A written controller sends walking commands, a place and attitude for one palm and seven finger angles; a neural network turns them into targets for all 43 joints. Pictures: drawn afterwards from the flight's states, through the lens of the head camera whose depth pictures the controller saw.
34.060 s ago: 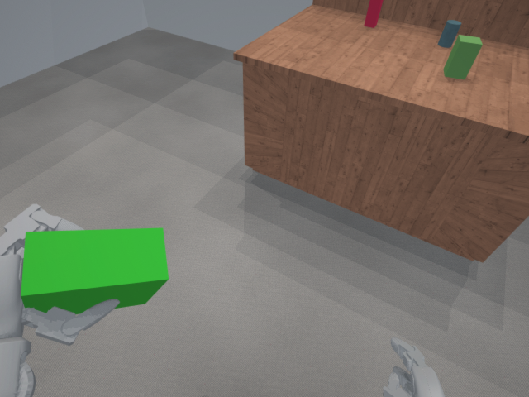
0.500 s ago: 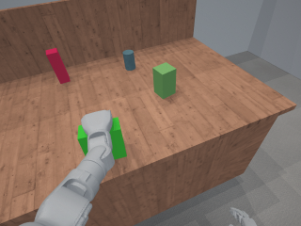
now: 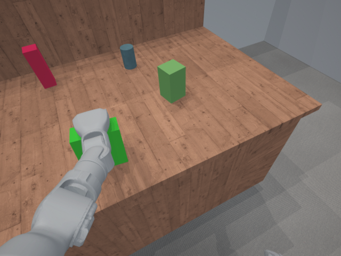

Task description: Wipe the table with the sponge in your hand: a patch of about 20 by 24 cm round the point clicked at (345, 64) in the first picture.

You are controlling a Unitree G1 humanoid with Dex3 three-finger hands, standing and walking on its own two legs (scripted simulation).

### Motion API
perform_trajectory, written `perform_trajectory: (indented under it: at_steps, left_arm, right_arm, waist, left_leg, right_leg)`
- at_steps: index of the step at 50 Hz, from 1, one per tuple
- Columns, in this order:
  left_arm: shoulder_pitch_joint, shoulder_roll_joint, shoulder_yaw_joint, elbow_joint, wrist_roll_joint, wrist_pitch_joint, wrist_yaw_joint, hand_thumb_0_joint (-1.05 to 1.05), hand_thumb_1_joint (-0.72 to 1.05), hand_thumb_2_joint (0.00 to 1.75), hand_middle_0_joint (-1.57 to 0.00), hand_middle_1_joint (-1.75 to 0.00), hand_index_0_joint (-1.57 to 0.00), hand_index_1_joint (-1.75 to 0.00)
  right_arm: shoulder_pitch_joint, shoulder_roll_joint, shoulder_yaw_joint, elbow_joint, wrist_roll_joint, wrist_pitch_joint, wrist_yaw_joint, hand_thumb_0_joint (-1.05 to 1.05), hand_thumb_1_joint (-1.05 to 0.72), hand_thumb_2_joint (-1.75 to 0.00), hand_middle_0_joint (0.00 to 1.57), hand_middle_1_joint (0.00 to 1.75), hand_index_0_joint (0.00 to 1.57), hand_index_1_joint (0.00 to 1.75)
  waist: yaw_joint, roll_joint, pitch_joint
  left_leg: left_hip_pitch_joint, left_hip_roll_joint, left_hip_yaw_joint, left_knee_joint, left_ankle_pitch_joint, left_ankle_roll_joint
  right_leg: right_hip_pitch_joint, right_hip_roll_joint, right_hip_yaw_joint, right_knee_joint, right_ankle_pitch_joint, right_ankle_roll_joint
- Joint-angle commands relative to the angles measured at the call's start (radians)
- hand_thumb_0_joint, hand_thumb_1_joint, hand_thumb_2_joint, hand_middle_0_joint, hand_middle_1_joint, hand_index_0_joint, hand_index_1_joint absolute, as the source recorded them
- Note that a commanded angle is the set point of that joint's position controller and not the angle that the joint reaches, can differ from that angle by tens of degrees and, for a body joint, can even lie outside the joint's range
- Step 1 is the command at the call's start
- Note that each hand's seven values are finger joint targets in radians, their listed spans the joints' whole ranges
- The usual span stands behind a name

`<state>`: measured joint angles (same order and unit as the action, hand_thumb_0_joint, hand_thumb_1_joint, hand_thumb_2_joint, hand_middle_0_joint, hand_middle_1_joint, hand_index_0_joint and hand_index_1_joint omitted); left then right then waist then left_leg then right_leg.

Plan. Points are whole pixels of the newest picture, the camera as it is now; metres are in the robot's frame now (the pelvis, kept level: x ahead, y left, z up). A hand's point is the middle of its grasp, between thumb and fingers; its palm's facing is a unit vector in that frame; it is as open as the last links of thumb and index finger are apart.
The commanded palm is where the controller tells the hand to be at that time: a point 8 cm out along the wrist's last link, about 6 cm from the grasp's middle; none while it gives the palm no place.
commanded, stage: wipe forward along the third lane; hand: left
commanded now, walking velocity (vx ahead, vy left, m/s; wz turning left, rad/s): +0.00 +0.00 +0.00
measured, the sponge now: (102, 151) +0.41 +0.21 -0.01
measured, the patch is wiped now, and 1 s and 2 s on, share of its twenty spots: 0.80 1.00 1.00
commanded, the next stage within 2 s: wipe back along the third lane in 0.62 s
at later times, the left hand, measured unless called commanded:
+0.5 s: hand (92, 122) +0.47 +0.24 +0.05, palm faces -0.10 -0.03 -0.99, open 10.2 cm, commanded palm +0.46 +0.24 +0.09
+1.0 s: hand (88, 119) +0.49 +0.25 +0.05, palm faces -0.03 +0.00 -1.00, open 10.2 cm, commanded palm +0.44 +0.23 +0.08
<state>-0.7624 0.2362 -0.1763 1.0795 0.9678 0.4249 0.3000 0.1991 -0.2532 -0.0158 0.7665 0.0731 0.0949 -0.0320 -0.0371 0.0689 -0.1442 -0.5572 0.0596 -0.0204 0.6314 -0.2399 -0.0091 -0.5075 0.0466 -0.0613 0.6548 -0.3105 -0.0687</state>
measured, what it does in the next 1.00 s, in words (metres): shifts its weight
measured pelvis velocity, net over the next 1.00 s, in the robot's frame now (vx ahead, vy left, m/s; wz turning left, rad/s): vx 0.03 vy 0.06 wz -0.04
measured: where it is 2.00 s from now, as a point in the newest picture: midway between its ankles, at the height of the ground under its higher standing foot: outside the picture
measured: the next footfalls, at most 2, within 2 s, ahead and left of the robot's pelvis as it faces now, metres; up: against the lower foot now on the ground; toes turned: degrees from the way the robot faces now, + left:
none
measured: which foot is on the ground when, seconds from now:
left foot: down 0.00-1.00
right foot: down 0.00-1.00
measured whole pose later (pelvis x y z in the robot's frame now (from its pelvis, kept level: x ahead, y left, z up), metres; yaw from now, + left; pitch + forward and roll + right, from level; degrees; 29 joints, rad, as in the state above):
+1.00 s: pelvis +0.03 +0.06 +0.00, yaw -2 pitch +15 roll -2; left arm -0.90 0.26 -0.18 1.17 0.97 0.46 0.39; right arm 0.27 -0.22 -0.03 0.79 0.05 0.09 0.03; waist -0.07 0.05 -0.18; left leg -0.65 0.03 0.03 0.68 -0.30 0.03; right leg -0.57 0.02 -0.01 0.61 -0.30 0.01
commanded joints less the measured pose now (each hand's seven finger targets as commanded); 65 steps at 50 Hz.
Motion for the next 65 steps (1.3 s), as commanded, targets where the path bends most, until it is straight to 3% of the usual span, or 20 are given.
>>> perform_trajectory:
  at_steps: [1,5,7,9,18,21,23,24,31,35,41,44,47,48,50,53,55,58,59,65]
  left_arm:
    - [-0.396,0.252,0.041,-0.056,0.042,0.02,0.043,0.0,0.1,1.3,-1.2,-1.6,-1.2,-1.6]
    - [-0.405,0.251,0.033,-0.034,0.051,0.019,0.037,0.0,0.1,1.3,-1.2,-1.6,-1.2,-1.6]
    - [-0.429,0.293,0.062,-0.027,0.057,0.019,0.034,0.0,0.1,1.3,-1.2,-1.6,-1.2,-1.6]
    - [-0.424,0.27,0.044,-0.022,0.066,0.017,0.033,0.0,0.1,1.3,-1.2,-1.6,-1.2,-1.6]
    - [-0.517,0.312,0.063,0.033,0.07,0.023,0.036,0.0,0.1,1.3,-1.2,-1.6,-1.2,-1.6]
    - [-0.526,0.338,0.077,0.048,0.082,0.026,0.037,0.0,0.1,1.3,-1.2,-1.6,-1.2,-1.6]
    - [-0.521,0.309,0.063,0.053,0.085,0.023,0.034,0.0,0.1,1.3,-1.2,-1.6,-1.2,-1.6]
    - [-0.488,0.327,0.082,0.066,0.087,0.026,0.035,0.0,0.1,1.3,-1.2,-1.6,-1.2,-1.6]
    - [-0.568,0.371,0.096,0.108,0.101,0.031,0.039,0.0,0.1,1.3,-1.2,-1.6,-1.2,-1.6]
    - [-0.602,0.33,0.066,0.116,0.108,0.03,0.038,0.0,0.1,1.3,-1.2,-1.6,-1.2,-1.6]
    - [-0.472,0.221,0.052,0.095,0.072,0.018,0.041,0.0,0.1,1.3,-1.2,-1.6,-1.2,-1.6]
    - [-0.437,0.123,0.007,0.074,0.035,0.025,0.052,0.0,0.1,1.3,-1.2,-1.6,-1.2,-1.6]
    - [-0.408,0.061,-0.011,0.039,0.003,0.042,0.066,0.0,0.1,1.3,-1.2,-1.6,-1.2,-1.6]
    - [-0.377,0.075,0.003,0.033,-0.004,0.05,0.071,0.0,0.1,1.3,-1.2,-1.6,-1.2,-1.6]
    - [-0.315,0.009,-0.038,0.025,-0.022,0.07,0.069,0.0,0.1,1.3,-1.2,-1.6,-1.2,-1.6]
    - [-0.287,0.012,-0.029,-0.009,-0.035,0.093,0.069,0.0,0.1,1.3,-1.2,-1.6,-1.2,-1.6]
    - [-0.267,-0.075,-0.097,-0.04,-0.038,0.109,0.06,0.0,0.1,1.3,-1.2,-1.6,-1.2,-1.6]
    - [-0.249,-0.063,-0.091,-0.081,-0.037,0.126,0.052,0.0,0.1,1.3,-1.2,-1.6,-1.2,-1.6]
    - [-0.257,-0.1,-0.123,-0.103,-0.036,0.128,0.047,0.0,0.1,1.3,-1.2,-1.6,-1.2,-1.6]
    - [-0.149,-0.119,-0.14,-0.197,-0.032,0.144,0.026,0.0,0.1,1.3,-1.2,-1.6,-1.2,-1.6]
  right_arm:
    - [-0.059,-0.12,-0.025,-0.11,0.002,-0.046,-0.003,0.0,-0.9,-0.9,0.2,0.3,0.2,0.3]
    - [-0.041,-0.121,-0.026,-0.111,0.002,-0.048,-0.001,0.0,-0.9,-0.9,0.2,0.3,0.2,0.3]
    - [-0.031,-0.124,-0.027,-0.108,0.0,-0.044,0.001,0.0,-0.9,-0.9,0.2,0.3,0.2,0.3]
    - [-0.018,-0.124,-0.029,-0.109,-0.001,-0.044,0.005,0.0,-0.9,-0.9,0.2,0.3,0.2,0.3]
    - [0.019,-0.137,-0.031,-0.09,-0.005,-0.047,0.005,0.0,-0.9,-0.9,0.2,0.3,0.2,0.3]
    - [0.036,-0.138,-0.033,-0.087,-0.009,-0.047,0.009,0.0,-0.9,-0.9,0.2,0.3,0.2,0.3]
    - [0.048,-0.137,-0.036,-0.088,-0.012,-0.046,0.014,0.0,-0.9,-0.9,0.2,0.3,0.2,0.3]
    - [0.051,-0.138,-0.038,-0.088,-0.012,-0.044,0.018,0.0,-0.9,-0.9,0.2,0.3,0.2,0.3]
    - [0.079,-0.148,-0.039,-0.075,-0.016,-0.05,0.021,0.0,-0.9,-0.9,0.2,0.3,0.2,0.3]
    - [0.096,-0.147,-0.044,-0.074,-0.02,-0.053,0.029,0.0,-0.9,-0.9,0.2,0.3,0.2,0.3]
    - [0.095,-0.132,-0.056,-0.086,-0.026,-0.053,0.048,0.0,-0.9,-0.9,0.2,0.3,0.2,0.3]
    - [0.07,-0.125,-0.056,-0.089,-0.024,-0.05,0.056,0.0,-0.9,-0.9,0.2,0.3,0.2,0.3]
    - [0.031,-0.117,-0.058,-0.089,-0.02,-0.046,0.064,0.0,-0.9,-0.9,0.2,0.3,0.2,0.3]
    - [0.024,-0.118,-0.057,-0.089,-0.02,-0.041,0.067,0.0,-0.9,-0.9,0.2,0.3,0.2,0.3]
    - [-0.004,-0.111,-0.053,-0.095,-0.015,-0.033,0.073,0.0,-0.9,-0.9,0.2,0.3,0.2,0.3]
    - [-0.045,-0.114,-0.048,-0.097,-0.013,-0.019,0.073,0.0,-0.9,-0.9,0.2,0.3,0.2,0.3]
    - [-0.073,-0.102,-0.046,-0.106,-0.009,-0.01,0.076,0.0,-0.9,-0.9,0.2,0.3,0.2,0.3]
    - [-0.11,-0.104,-0.042,-0.116,-0.009,0.006,0.071,0.0,-0.9,-0.9,0.2,0.3,0.2,0.3]
    - [-0.12,-0.098,-0.041,-0.121,-0.009,0.01,0.07,0.0,-0.9,-0.9,0.2,0.3,0.2,0.3]
    - [-0.176,-0.093,-0.037,-0.151,-0.011,0.042,0.072,0.0,-0.9,-0.9,0.2,0.3,0.2,0.3]
  waist:
    - [-0.028,-0.141,-0.184]
    - [-0.032,-0.131,-0.218]
    - [-0.032,-0.128,-0.239]
    - [-0.037,-0.112,-0.246]
    - [-0.067,-0.127,-0.246]
    - [-0.062,-0.107,-0.286]
    - [-0.065,-0.093,-0.296]
    - [-0.051,-0.097,-0.306]
    - [-0.075,-0.092,-0.279]
    - [-0.084,-0.058,-0.296]
    - [-0.042,-0.047,-0.358]
    - [-0.037,-0.065,-0.321]
    - [-0.019,-0.053,-0.326]
    - [-0.005,-0.05,-0.326]
    - [0.001,-0.077,-0.307]
    - [0.016,-0.088,-0.288]
    - [0.009,-0.082,-0.258]
    - [0.016,-0.113,-0.247]
    - [0.011,-0.108,-0.245]
    - [0.035,-0.122,-0.262]
  left_leg:
    - [0.065,-0.06,0.049,-0.034,-0.015,0.054]
    - [0.066,-0.06,0.049,-0.026,0.008,0.055]
    - [0.062,-0.059,0.045,-0.023,0.026,0.055]
    - [0.065,-0.06,0.048,-0.016,0.036,0.056]
    - [0.054,-0.053,0.047,-0.012,0.038,0.058]
    - [0.053,-0.053,0.05,-0.003,0.061,0.057]
    - [0.066,-0.051,0.049,0.001,0.087,0.058]
    - [0.064,-0.052,0.051,0.0,0.089,0.057]
    - [0.058,-0.042,0.04,-0.002,0.08,0.056]
    - [0.088,-0.035,0.03,0.001,0.096,0.055]
    - [0.155,-0.025,0.018,0.002,0.17,0.049]
    - [0.176,-0.021,0.012,-0.014,0.181,0.046]
    - [0.217,-0.018,0.006,-0.031,0.206,0.044]
    - [0.224,-0.018,0.009,-0.031,0.219,0.043]
    - [0.232,-0.021,0.012,-0.041,0.223,0.042]
    - [0.244,-0.022,0.012,-0.055,0.241,0.04]
    - [0.265,-0.021,0.011,-0.06,0.252,0.037]
    - [0.279,-0.026,0.006,-0.068,0.258,0.037]
    - [0.29,-0.026,0.01,-0.068,0.261,0.036]
    - [0.318,-0.039,0.018,-0.061,0.322,0.035]
  right_leg:
    - [0.081,-0.041,0.084,-0.173,0.119,0.068]
    - [0.089,-0.038,0.076,-0.159,0.163,0.068]
    - [0.104,-0.036,0.073,-0.15,0.187,0.067]
    - [0.097,-0.036,0.071,-0.144,0.215,0.066]
    - [0.063,-0.029,0.059,-0.14,0.208,0.068]
    - [0.077,-0.028,0.06,-0.128,0.242,0.066]
    - [0.069,-0.023,0.05,-0.119,0.271,0.063]
    - [0.08,-0.024,0.049,-0.121,0.272,0.062]
    - [0.021,-0.013,0.034,-0.116,0.224,0.058]
    - [-0.024,-0.003,0.021,-0.105,0.199,0.052]
    - [-0.013,0.01,0.002,-0.096,0.227,0.039]
    - [-0.023,0.013,-0.011,-0.102,0.221,0.037]
    - [-0.006,0.013,-0.019,-0.106,0.226,0.031]
    - [0.01,0.012,-0.018,-0.107,0.237,0.03]
    - [0.031,0.012,-0.022,-0.12,0.248,0.029]
    - [0.062,0.008,-0.022,-0.126,0.271,0.026]
    - [0.051,0.008,-0.03,-0.132,0.274,0.024]
    - [0.077,0.006,-0.032,-0.138,0.284,0.021]
    - [0.076,0.005,-0.032,-0.14,0.291,0.021]
    - [0.146,-0.001,-0.03,-0.139,0.387,0.014]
